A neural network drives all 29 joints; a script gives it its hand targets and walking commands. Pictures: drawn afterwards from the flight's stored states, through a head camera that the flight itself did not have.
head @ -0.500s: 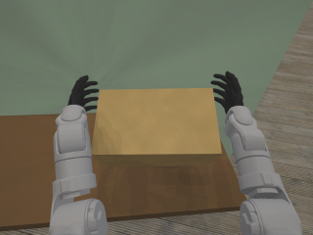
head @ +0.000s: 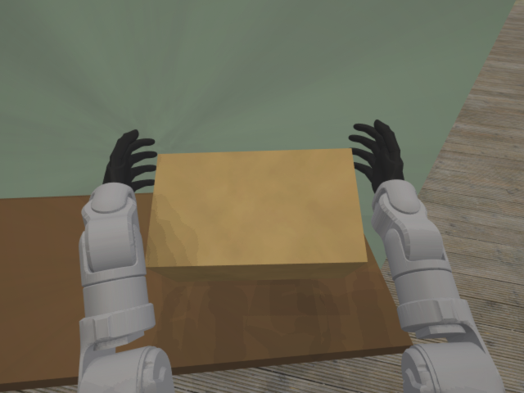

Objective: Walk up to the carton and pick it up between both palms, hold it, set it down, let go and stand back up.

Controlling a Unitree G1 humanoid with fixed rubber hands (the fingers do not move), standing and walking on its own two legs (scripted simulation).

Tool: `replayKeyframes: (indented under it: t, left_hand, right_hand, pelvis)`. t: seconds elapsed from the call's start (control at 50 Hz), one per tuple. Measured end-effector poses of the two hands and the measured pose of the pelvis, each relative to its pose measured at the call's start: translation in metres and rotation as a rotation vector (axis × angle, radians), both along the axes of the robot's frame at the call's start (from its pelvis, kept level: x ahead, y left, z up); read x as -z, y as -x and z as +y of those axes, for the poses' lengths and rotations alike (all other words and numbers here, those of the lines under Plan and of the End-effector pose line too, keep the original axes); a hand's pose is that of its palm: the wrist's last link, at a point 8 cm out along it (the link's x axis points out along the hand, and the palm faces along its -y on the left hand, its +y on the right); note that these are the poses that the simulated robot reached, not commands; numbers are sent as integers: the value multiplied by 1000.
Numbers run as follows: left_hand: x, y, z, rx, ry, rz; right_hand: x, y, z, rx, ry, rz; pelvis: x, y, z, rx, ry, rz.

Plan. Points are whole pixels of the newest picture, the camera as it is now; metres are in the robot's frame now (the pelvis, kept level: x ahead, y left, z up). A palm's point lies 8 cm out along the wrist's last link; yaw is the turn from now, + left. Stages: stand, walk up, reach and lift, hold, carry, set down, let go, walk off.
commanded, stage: hold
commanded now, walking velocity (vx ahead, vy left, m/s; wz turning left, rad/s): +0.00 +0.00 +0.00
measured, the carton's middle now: (257, 220) +0.35 +0.00 +0.10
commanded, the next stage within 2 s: none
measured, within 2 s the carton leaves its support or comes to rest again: neither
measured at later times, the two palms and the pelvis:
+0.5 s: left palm (119, 182) +0.35 +0.20 +0.18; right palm (380, 175) +0.35 -0.18 +0.19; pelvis -0.01 +0.01 +0.00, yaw -1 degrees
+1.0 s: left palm (120, 188) +0.35 +0.20 +0.18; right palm (381, 175) +0.35 -0.18 +0.19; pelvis +0.00 +0.00 +0.00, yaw +0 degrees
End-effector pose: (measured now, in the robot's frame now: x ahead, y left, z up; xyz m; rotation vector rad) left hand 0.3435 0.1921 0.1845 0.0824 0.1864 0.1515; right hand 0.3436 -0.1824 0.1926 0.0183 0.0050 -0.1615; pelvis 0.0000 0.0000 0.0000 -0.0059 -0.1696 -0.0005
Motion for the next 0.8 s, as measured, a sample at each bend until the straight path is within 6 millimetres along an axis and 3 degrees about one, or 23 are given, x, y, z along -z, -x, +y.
replayKeyframes:
  t: [0.24, 0.36, 0.68, 0.8]
  left_hand:
    - [5, -5, -4, 9, 30, 22]
    - [-2, -2, 3, 2, 28, -6]
    - [8, -18, 0, 17, 13, 30]
    - [12, -11, 4, 3, 14, 13]
  right_hand:
    - [2, 3, -3, 17, 30, 22]
    - [-7, 1, 3, 6, 28, -3]
    - [8, -9, 0, 18, 23, 27]
    - [8, -6, 5, 0, 18, 12]
  pelvis:
    - [0, 11, 2, 18, -2, 17]
    - [0, 8, 4, 13, -1, 13]
    - [-1, -4, 9, 13, -1, 17]
    - [0, -9, 6, 19, 1, 11]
